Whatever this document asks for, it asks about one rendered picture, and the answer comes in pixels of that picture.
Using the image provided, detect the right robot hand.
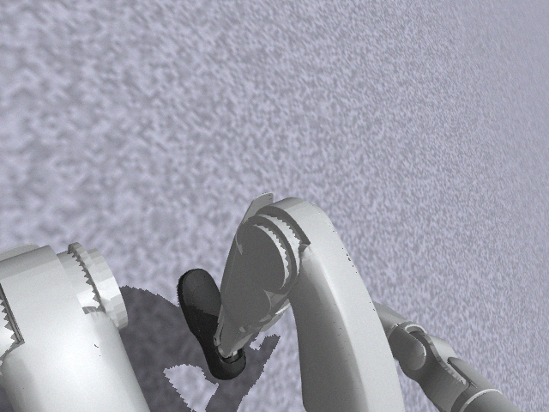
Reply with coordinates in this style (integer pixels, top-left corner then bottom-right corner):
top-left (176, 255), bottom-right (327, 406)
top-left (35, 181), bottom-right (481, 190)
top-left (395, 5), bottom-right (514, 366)
top-left (372, 301), bottom-right (408, 340)

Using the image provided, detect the right robot arm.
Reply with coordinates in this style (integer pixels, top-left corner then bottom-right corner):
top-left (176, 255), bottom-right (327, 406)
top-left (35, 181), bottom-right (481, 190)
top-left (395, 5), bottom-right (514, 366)
top-left (388, 322), bottom-right (521, 412)

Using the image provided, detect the right robot foot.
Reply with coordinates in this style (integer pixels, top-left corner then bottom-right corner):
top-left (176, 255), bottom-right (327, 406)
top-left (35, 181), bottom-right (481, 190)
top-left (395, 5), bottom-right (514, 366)
top-left (178, 269), bottom-right (246, 380)

